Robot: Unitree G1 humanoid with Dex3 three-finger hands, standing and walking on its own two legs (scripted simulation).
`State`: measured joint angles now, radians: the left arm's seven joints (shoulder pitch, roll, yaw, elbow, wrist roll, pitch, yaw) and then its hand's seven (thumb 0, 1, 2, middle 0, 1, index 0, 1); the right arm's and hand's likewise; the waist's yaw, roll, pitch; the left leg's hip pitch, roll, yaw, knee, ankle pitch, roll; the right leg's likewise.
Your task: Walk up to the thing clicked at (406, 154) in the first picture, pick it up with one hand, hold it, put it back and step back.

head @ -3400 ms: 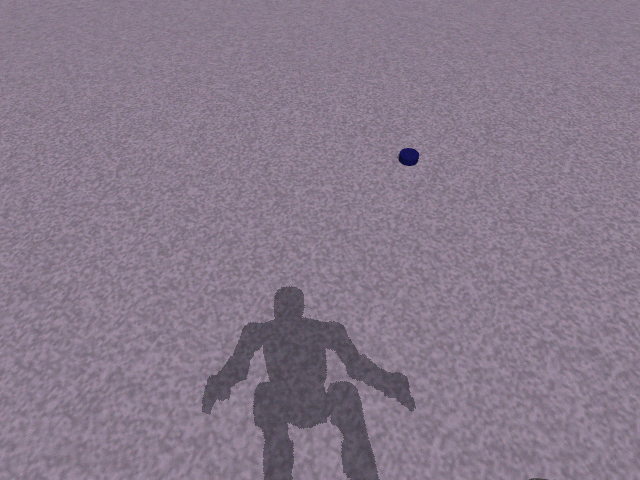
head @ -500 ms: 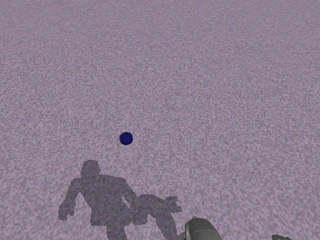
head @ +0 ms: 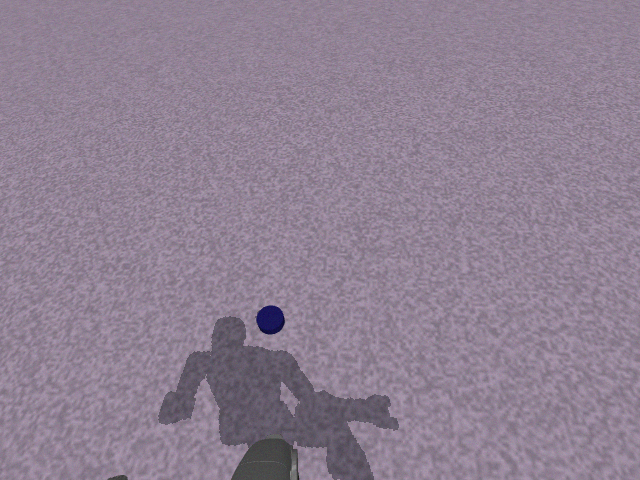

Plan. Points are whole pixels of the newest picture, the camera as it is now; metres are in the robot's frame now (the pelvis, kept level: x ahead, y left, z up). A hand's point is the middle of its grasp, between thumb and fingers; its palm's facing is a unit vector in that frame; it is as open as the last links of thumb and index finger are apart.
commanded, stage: walk up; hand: left
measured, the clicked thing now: (270, 319) +0.69 +0.26 -0.75
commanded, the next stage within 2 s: none
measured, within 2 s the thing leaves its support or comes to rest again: neither
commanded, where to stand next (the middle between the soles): +0.31 +0.02 m, yaw +0 degrees
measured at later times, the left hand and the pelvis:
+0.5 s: hand (157, 392) +0.25 +0.30 -0.14, palm faces -0.08 -0.92 -0.39, open 7.4 cm; pelvis +0.18 +0.02 -0.01, yaw +0 degrees
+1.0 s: hand (172, 360) +0.31 +0.30 -0.17, palm faces +0.00 -0.93 -0.36, open 7.4 cm; pelvis +0.25 +0.04 -0.02, yaw +0 degrees
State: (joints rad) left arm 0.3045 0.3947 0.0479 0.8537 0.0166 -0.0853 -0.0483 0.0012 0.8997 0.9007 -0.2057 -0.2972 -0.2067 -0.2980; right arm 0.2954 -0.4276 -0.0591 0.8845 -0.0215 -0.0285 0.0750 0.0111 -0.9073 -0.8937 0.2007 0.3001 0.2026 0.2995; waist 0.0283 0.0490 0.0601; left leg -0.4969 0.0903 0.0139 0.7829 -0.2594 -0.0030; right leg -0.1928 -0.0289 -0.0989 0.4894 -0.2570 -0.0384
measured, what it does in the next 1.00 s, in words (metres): walks ahead: left foot, then right foot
